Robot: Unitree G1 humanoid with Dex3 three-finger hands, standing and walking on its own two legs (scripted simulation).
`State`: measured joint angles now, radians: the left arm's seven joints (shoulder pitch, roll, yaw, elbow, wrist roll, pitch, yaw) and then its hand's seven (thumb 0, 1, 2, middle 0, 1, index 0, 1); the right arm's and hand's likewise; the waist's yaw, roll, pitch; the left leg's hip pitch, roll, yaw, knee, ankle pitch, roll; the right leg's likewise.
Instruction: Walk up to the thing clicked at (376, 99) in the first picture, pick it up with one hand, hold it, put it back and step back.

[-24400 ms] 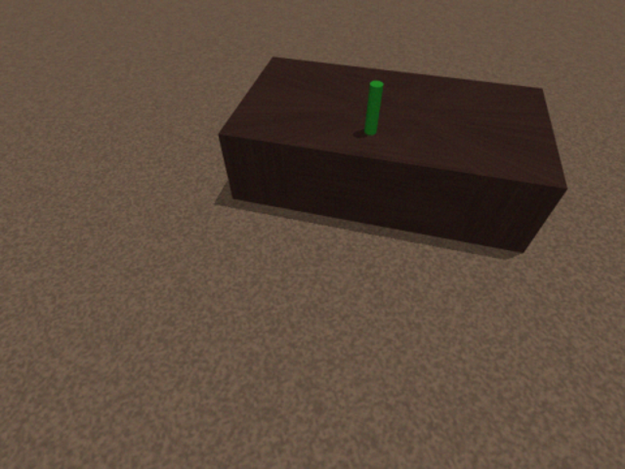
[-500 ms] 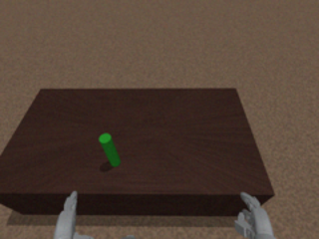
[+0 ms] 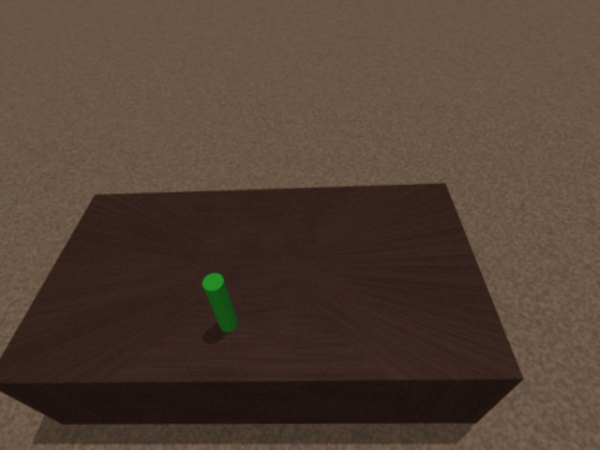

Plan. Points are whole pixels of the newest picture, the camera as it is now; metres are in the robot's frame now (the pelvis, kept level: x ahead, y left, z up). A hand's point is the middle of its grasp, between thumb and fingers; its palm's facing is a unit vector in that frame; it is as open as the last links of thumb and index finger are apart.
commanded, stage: home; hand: left
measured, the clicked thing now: (221, 304) +0.51 +0.22 -0.30
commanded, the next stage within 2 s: stand in 1.16 s
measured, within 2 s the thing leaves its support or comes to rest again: neither
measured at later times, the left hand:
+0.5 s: hand out of the picture +0.02 +0.27 -0.14, palm faces -0.02 -0.93 -0.38, open 17.5 cm
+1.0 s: hand out of the picture +0.04 +0.27 -0.14, palm faces -0.03 -0.93 -0.37, open 17.5 cm
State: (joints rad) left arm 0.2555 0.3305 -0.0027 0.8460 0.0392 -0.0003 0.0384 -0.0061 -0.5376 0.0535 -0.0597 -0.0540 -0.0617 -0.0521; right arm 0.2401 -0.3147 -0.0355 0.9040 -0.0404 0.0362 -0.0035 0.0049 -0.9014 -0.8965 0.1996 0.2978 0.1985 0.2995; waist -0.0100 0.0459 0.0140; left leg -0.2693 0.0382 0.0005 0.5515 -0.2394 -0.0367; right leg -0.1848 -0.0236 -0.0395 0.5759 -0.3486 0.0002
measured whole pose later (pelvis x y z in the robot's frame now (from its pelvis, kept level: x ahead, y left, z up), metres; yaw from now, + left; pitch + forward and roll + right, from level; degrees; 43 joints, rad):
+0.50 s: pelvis -0.02 +0.02 +0.01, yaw +0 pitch -4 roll +0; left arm 0.20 0.32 -0.01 1.13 0.03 0.00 0.02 0.00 -0.55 0.04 -0.06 -0.05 -0.06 -0.05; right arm 0.17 -0.33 0.00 1.08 -0.02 0.03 0.00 0.00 -0.90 -0.90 0.20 0.30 0.20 0.30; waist 0.00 0.04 0.03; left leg -0.18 0.03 0.01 0.38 -0.13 -0.02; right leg -0.09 -0.03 -0.04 0.39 -0.23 0.02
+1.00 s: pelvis -0.01 +0.02 +0.01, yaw +0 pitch -3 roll +0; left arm 0.15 0.33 0.00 1.16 0.02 0.00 0.01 0.00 -0.55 0.05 -0.06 -0.05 -0.06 -0.05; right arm 0.15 -0.34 0.01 1.13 -0.01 0.02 0.00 0.00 -0.90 -0.90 0.20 0.30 0.20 0.30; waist -0.01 0.04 0.04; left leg -0.17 0.02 0.01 0.35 -0.13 -0.02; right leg -0.09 -0.04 -0.03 0.37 -0.23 0.02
